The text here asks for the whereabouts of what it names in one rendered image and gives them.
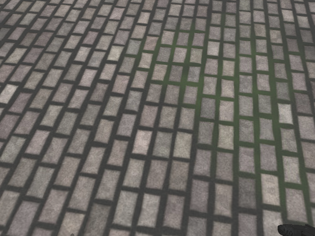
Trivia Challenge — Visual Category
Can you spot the robot right hand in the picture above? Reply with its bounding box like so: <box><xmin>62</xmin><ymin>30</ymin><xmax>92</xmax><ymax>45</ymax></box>
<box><xmin>278</xmin><ymin>224</ymin><xmax>315</xmax><ymax>236</ymax></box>

